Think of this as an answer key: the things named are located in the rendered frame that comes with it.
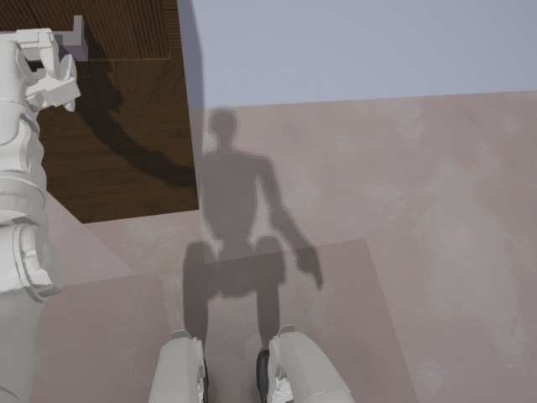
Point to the cabinet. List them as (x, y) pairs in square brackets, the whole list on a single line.
[(126, 150)]

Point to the robot left thigh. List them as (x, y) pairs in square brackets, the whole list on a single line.
[(180, 368)]

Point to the drawer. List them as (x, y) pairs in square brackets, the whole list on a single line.
[(113, 28)]

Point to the robot left upper arm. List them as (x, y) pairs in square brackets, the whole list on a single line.
[(31, 271)]

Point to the robot left hand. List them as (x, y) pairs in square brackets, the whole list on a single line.
[(55, 84)]

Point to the left robot forearm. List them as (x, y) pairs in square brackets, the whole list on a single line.
[(22, 178)]

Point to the robot right thigh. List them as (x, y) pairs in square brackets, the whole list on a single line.
[(311, 375)]

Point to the handle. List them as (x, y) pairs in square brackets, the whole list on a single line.
[(69, 42)]

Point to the robot thigh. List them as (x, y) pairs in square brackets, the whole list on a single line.
[(311, 375), (180, 368)]

